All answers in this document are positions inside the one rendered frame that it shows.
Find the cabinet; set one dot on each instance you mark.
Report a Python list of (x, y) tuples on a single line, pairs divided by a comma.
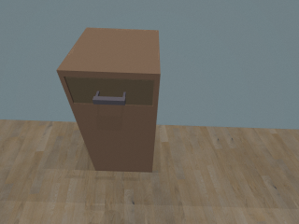
[(119, 138)]

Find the drawer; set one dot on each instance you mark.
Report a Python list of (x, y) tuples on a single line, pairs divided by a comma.
[(138, 91)]

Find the handle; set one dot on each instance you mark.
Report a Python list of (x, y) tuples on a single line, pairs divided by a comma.
[(109, 100)]

